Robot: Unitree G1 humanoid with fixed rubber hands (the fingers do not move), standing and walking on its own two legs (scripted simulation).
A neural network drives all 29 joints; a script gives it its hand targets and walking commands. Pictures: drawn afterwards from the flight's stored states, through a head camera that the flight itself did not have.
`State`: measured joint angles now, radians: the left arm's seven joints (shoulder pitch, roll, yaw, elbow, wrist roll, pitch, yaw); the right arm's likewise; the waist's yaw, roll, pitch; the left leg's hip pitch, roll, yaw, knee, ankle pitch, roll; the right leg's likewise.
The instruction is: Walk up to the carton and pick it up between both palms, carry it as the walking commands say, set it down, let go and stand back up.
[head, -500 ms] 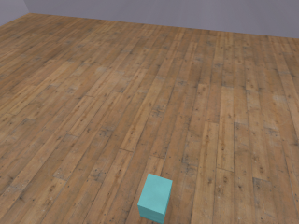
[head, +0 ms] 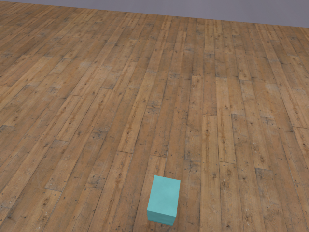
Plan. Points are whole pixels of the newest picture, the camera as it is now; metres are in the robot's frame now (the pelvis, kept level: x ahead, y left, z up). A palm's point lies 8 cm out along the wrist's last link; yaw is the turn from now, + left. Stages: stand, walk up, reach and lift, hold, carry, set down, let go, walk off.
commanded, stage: walk up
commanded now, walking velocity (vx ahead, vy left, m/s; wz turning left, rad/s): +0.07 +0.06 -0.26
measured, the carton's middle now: (163, 201) +0.40 -0.01 -0.65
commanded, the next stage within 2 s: stand in 1.26 s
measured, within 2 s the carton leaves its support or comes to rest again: neither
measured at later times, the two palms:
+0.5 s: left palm out of the picture +0.16 +0.19 -0.12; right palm out of the picture -0.05 -0.26 -0.14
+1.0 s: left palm out of the picture +0.01 +0.27 -0.14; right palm out of the picture +0.04 -0.23 -0.12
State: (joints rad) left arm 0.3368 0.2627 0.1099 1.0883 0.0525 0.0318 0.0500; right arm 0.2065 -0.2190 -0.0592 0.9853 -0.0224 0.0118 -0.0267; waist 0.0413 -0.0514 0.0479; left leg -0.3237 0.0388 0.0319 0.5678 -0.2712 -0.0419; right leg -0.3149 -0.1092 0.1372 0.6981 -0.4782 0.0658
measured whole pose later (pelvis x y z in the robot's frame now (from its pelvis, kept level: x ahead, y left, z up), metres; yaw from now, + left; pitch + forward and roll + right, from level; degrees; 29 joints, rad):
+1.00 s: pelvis -0.01 +0.02 +0.01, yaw -5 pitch +0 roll -1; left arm 0.22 0.23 0.07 1.08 0.01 0.03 0.04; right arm 0.16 -0.18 -0.05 1.02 -0.01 0.00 -0.01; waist 0.04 -0.03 0.08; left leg -0.23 0.01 0.02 0.51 -0.27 0.00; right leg -0.29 -0.08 -0.01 0.52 -0.30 0.04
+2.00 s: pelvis -0.03 +0.06 -0.02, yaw -6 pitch +13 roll -1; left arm -0.08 0.22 -0.04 0.61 -0.10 0.59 0.05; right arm -0.12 -0.23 0.02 0.60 0.08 0.59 -0.02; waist -0.01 0.04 -0.09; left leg -0.64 -0.03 0.05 0.72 -0.31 0.07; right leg -0.61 -0.01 0.00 0.71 -0.33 0.03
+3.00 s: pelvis -0.08 +0.05 -0.09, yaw -6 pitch +36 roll -2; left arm -0.84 0.15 0.22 0.90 0.02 0.14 0.05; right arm -0.76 -0.08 -0.22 0.79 0.00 0.14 -0.12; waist 0.01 0.01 -0.06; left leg -1.37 -0.03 0.02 1.06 -0.32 0.06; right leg -1.33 0.03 0.02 1.04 -0.35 0.02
